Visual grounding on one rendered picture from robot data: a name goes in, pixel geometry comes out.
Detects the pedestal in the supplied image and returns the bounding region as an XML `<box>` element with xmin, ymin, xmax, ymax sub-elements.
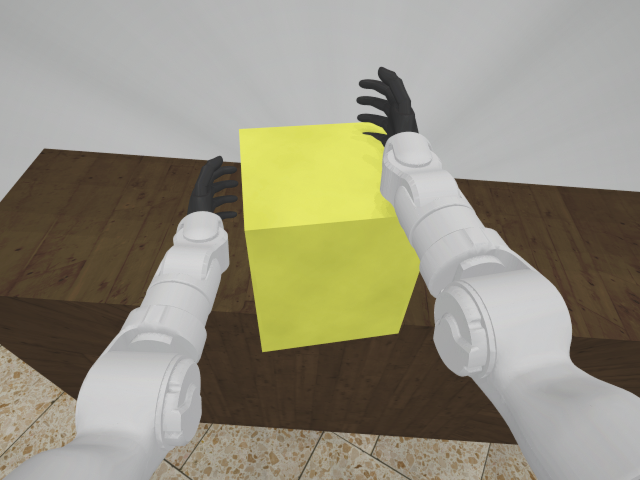
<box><xmin>0</xmin><ymin>148</ymin><xmax>640</xmax><ymax>445</ymax></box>

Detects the carton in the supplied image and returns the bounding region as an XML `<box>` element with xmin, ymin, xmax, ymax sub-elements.
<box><xmin>239</xmin><ymin>122</ymin><xmax>420</xmax><ymax>352</ymax></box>

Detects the robot left forearm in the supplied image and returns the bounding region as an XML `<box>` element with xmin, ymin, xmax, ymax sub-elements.
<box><xmin>75</xmin><ymin>211</ymin><xmax>229</xmax><ymax>431</ymax></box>

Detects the robot right upper arm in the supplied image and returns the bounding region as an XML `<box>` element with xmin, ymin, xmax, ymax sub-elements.
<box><xmin>433</xmin><ymin>269</ymin><xmax>640</xmax><ymax>480</ymax></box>

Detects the right robot hand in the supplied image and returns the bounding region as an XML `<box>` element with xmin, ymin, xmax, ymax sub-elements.
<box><xmin>356</xmin><ymin>67</ymin><xmax>419</xmax><ymax>147</ymax></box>

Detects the robot right forearm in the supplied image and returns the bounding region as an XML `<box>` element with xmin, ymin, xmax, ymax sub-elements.
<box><xmin>380</xmin><ymin>132</ymin><xmax>572</xmax><ymax>340</ymax></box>

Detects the left robot hand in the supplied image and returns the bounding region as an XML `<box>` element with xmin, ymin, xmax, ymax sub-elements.
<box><xmin>187</xmin><ymin>156</ymin><xmax>238</xmax><ymax>220</ymax></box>

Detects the robot left upper arm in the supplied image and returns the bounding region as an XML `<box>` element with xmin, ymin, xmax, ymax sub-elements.
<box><xmin>2</xmin><ymin>351</ymin><xmax>202</xmax><ymax>480</ymax></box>

